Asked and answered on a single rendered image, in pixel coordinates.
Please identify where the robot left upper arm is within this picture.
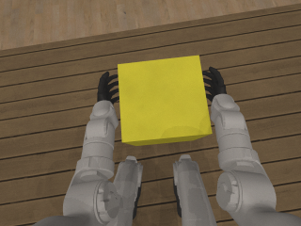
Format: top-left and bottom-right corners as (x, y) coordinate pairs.
(31, 179), (119, 226)

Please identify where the right robot hand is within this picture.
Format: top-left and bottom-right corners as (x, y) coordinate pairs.
(202, 66), (227, 102)

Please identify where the right robot thigh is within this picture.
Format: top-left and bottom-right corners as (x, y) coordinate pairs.
(173, 158), (217, 226)

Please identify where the left robot forearm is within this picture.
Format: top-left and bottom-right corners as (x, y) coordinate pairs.
(63, 100), (119, 214)

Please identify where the carton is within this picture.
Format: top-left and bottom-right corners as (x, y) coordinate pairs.
(118, 55), (213, 146)

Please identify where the left robot foot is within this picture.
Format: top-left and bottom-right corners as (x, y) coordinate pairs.
(133, 182), (142, 219)

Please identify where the robot right upper arm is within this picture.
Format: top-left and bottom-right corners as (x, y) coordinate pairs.
(215, 169), (301, 226)

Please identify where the right robot forearm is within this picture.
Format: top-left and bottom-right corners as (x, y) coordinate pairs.
(210, 93), (277, 205)

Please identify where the left robot hand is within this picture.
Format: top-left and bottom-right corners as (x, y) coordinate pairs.
(97, 72), (119, 104)

